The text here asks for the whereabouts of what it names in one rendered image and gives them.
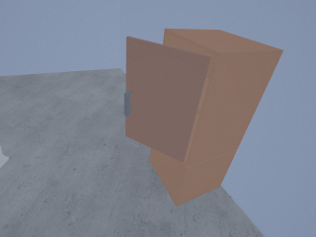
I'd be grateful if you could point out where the handle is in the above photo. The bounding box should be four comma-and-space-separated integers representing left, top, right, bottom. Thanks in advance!
123, 90, 133, 116

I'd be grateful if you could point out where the cupboard door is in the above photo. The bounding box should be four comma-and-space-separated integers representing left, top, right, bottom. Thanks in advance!
125, 36, 211, 162

